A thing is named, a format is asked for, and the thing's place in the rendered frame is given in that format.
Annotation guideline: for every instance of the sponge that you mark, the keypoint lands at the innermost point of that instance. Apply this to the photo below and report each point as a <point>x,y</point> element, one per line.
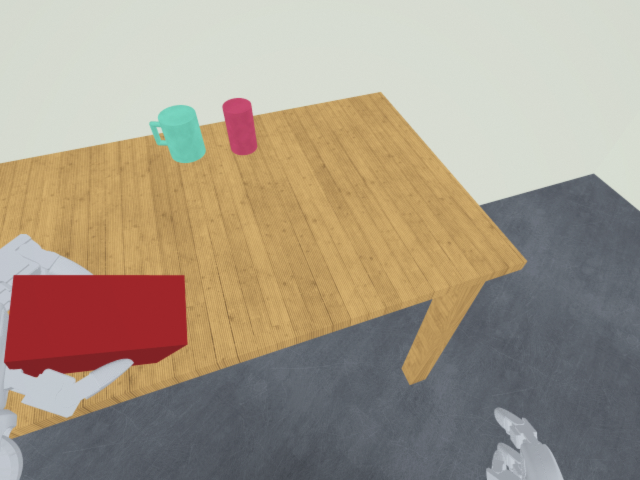
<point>76,323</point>

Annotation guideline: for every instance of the left robot hand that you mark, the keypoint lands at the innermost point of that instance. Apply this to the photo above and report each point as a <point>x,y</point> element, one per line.
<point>51,391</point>

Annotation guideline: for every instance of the table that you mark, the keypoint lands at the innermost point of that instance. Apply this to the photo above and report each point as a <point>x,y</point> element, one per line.
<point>341,215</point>

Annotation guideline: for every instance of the right robot hand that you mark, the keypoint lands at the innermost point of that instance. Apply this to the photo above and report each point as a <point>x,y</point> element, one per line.
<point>535,460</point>

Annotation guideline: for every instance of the left robot forearm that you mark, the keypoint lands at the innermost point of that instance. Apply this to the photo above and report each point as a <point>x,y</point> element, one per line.
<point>11,460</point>

